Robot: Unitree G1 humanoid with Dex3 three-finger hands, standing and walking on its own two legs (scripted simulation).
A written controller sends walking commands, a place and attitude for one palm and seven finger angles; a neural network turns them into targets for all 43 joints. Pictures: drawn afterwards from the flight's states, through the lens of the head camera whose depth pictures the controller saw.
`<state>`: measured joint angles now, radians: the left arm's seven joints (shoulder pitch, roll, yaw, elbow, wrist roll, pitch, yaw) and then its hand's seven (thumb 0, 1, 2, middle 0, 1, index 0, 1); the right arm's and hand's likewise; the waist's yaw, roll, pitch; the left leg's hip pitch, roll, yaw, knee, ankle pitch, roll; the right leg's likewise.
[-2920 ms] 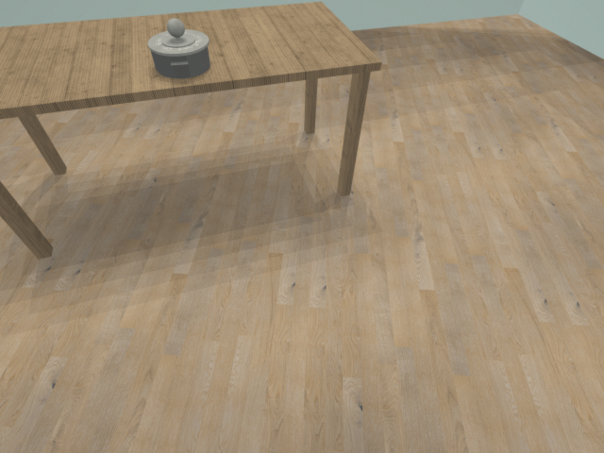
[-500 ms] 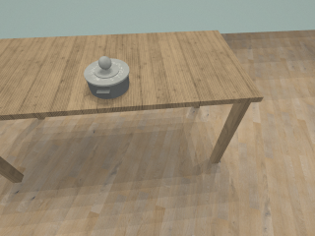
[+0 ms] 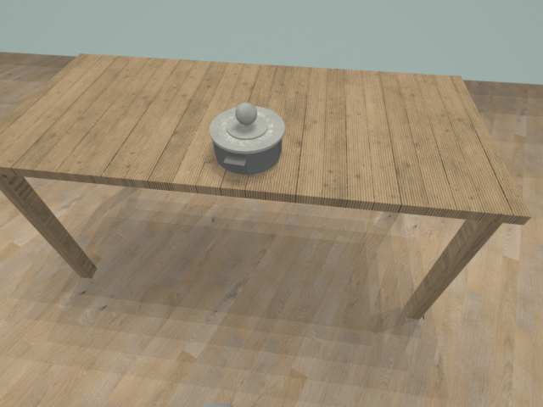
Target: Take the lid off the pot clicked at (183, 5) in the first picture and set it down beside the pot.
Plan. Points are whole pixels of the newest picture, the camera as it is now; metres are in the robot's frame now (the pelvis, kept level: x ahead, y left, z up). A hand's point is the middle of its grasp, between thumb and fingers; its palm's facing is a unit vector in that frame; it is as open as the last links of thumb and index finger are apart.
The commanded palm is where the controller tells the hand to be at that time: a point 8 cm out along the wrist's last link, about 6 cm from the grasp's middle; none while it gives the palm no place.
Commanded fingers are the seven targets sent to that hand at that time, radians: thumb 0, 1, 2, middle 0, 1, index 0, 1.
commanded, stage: take the last steps up to it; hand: left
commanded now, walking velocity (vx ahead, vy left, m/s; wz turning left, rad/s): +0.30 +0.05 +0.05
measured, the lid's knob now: (246, 113) +0.74 +0.15 +0.01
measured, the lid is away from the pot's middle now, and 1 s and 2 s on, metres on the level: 0.00 0.00 0.00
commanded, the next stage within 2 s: come to a stop and stand still in 0.56 s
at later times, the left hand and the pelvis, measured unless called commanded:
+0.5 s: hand (149, 369) +0.20 +0.26 -0.18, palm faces +0.03 -0.98 -0.17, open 7.4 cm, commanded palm none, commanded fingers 0.00 0.90 0.90 -0.20 -0.30 -0.20 -0.30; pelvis +0.13 +0.07 -0.01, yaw +0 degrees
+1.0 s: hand (169, 315) +0.30 +0.25 -0.17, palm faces +0.03 -0.96 -0.26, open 7.3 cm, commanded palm none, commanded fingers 0.00 0.90 0.90 -0.20 -0.30 -0.20 -0.30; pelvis +0.23 +0.06 -0.01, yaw -2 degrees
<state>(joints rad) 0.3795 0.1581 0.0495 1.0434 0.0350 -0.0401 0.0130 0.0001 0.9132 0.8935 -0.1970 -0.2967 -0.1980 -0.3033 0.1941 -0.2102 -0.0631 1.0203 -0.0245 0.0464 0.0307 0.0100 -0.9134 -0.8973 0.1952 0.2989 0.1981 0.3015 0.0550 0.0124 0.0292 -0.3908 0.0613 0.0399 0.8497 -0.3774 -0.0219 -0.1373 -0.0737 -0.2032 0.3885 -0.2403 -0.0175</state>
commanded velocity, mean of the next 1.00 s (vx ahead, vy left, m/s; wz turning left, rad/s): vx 0.06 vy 0.02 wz -0.03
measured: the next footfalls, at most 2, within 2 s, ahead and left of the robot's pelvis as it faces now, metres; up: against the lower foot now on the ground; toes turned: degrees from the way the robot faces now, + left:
left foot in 0.14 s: +0.07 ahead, +0.15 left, +0.00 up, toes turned +6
right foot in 0.66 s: +0.32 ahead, -0.04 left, +0.00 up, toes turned -4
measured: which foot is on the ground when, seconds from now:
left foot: up 0.00-0.12, down 0.14-0.66, up 0.68-1.00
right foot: down 0.00-0.14, up 0.16-0.64, down 0.66-1.00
